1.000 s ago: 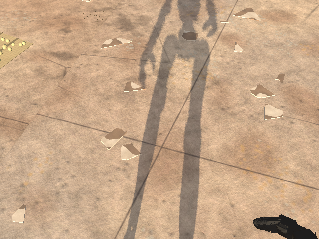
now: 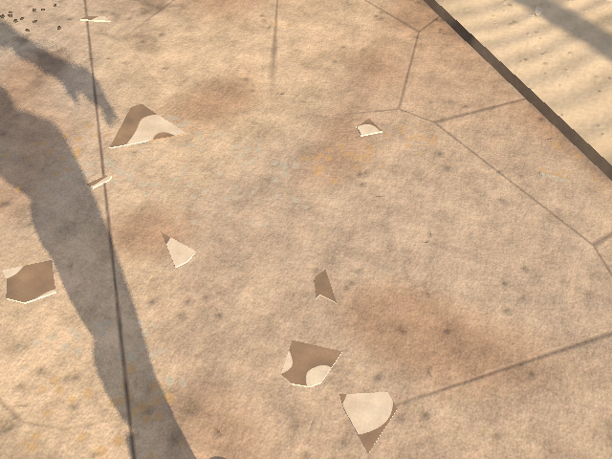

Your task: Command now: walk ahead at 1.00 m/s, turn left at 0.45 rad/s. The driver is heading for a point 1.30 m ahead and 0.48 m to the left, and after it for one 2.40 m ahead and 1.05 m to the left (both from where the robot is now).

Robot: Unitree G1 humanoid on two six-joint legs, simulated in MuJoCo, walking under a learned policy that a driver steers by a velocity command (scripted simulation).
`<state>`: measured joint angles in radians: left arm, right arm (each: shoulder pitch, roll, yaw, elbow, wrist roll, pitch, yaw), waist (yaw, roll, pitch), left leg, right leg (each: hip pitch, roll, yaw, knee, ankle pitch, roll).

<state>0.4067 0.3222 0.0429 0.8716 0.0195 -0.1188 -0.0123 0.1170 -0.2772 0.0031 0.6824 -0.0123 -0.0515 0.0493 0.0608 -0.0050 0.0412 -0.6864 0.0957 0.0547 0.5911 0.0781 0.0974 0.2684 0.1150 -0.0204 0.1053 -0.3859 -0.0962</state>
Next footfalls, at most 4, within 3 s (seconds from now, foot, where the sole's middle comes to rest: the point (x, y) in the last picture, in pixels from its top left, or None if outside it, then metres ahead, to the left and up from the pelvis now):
0.06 left None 0.27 0.12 -0.75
0.50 right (312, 338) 0.73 0.04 -0.75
0.92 left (156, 254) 0.94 0.46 -0.75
1.48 right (241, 204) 1.13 0.26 -0.75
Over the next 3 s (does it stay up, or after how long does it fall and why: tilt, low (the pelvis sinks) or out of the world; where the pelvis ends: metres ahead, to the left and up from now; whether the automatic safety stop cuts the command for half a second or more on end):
stays up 1.41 0.45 0.02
